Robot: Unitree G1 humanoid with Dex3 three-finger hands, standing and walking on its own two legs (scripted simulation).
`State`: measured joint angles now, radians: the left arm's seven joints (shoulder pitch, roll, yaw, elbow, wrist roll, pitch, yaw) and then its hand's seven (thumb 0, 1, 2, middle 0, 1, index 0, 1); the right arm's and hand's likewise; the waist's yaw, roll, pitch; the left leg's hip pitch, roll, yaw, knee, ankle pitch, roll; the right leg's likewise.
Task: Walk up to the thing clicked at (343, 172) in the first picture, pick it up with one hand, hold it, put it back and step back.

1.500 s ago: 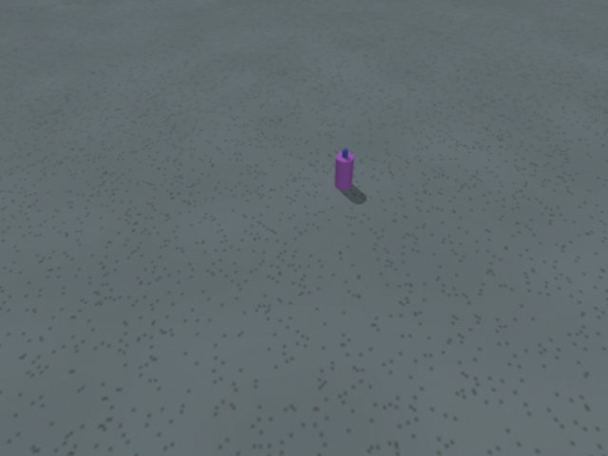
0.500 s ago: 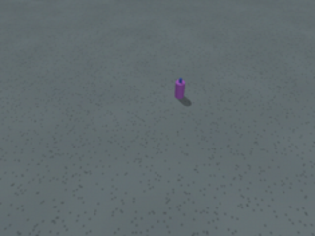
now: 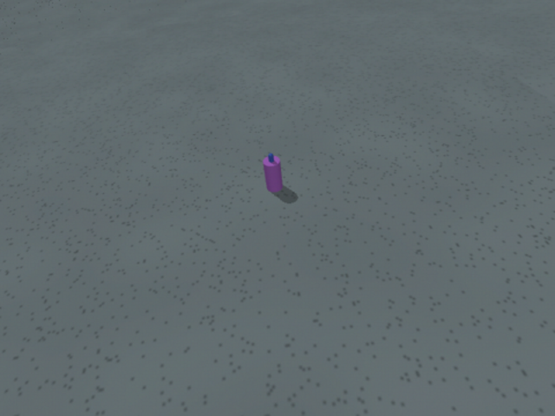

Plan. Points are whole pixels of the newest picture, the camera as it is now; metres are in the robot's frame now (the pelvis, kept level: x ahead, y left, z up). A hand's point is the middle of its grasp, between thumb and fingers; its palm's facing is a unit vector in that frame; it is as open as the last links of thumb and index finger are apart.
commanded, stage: walk up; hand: left
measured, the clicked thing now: (272, 171) +1.42 +0.12 -0.64
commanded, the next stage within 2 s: none
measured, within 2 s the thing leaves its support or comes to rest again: neither
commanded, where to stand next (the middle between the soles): +1.09 -0.08 m, yaw -7 degrees
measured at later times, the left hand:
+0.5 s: hand (152, 344) +0.31 +0.28 -0.14, palm faces -0.14 -0.93 -0.35, open 7.4 cm
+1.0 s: hand (199, 230) +0.55 +0.22 -0.10, palm faces -0.12 -0.91 -0.40, open 7.4 cm
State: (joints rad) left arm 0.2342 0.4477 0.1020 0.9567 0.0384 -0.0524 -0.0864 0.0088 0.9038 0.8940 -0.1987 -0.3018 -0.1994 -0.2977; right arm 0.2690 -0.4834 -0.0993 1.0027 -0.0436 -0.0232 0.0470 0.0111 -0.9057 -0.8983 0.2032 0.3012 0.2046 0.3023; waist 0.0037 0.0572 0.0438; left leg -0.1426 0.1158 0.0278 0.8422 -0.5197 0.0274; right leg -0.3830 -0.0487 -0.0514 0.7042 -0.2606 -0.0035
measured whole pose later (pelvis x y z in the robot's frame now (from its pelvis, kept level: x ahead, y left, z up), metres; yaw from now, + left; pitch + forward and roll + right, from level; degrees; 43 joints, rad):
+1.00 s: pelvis +0.45 -0.04 +0.02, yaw -7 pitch -2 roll -1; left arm 0.29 0.39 0.04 0.85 0.01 -0.10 -0.05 0.01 0.90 0.89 -0.20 -0.30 -0.20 -0.30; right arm 0.29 -0.43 -0.05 0.87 -0.01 -0.05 0.08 0.01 -0.91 -0.90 0.20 0.30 0.20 0.30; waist 0.02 0.07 0.06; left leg -0.50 0.09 0.01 0.91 -0.32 0.02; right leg -0.23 -0.02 -0.08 0.52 -0.25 -0.04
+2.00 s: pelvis +0.86 -0.05 +0.01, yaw -6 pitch -2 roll -1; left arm 0.33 0.43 0.04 0.85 0.02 -0.07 -0.05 0.01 0.90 0.89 -0.20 -0.30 -0.20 -0.30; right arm 0.30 -0.43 -0.07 0.88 -0.03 -0.05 0.09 0.01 -0.91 -0.90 0.20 0.30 0.20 0.30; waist 0.03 0.02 0.05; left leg -0.42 0.08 0.05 0.63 -0.24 0.01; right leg -0.20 -0.04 -0.09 0.58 -0.34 -0.01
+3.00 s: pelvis +1.06 -0.06 +0.02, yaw -6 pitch -2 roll -1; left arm 0.16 0.37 -0.01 1.10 -0.01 -0.01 -0.01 0.01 0.90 0.89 -0.20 -0.30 -0.20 -0.30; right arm 0.14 -0.37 0.02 1.06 0.00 -0.03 0.02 0.01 -0.91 -0.90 0.20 0.30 0.21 0.30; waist 0.03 -0.01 0.06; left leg -0.24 0.03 0.02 0.55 -0.26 -0.01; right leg -0.24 -0.04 -0.05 0.51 -0.23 0.02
